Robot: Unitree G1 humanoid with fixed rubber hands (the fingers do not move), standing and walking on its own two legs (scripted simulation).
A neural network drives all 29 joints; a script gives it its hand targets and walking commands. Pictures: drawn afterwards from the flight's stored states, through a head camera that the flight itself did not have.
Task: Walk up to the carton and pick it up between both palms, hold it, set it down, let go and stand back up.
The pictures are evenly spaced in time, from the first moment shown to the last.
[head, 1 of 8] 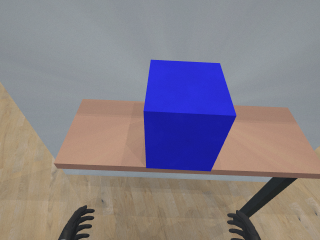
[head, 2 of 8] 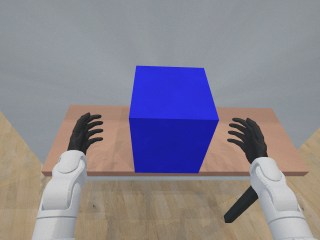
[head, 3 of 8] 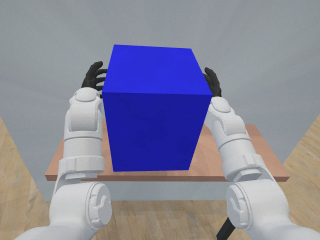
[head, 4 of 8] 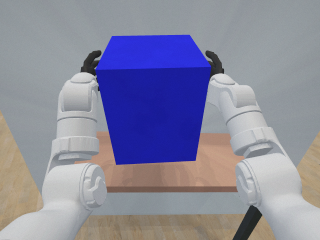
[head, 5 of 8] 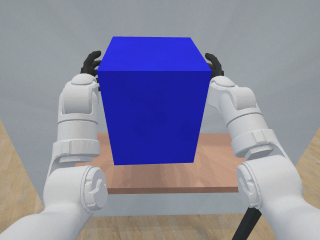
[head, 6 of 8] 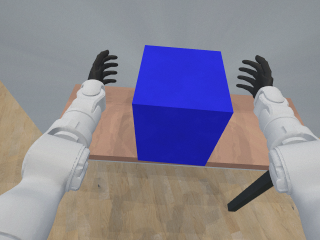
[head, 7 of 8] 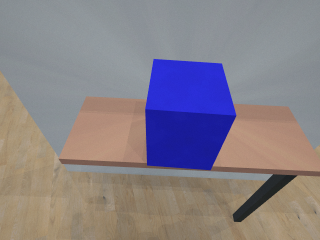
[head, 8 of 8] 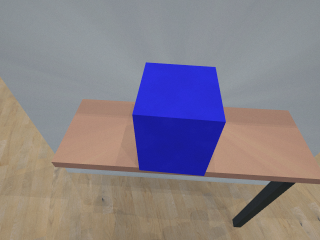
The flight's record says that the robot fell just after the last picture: no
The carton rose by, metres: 0.23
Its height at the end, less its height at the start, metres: +0.00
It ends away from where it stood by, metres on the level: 0.01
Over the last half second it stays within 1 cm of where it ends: yes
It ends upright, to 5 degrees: yes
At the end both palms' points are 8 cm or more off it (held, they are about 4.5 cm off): yes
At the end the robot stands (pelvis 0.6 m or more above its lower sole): yes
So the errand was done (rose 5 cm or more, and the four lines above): yes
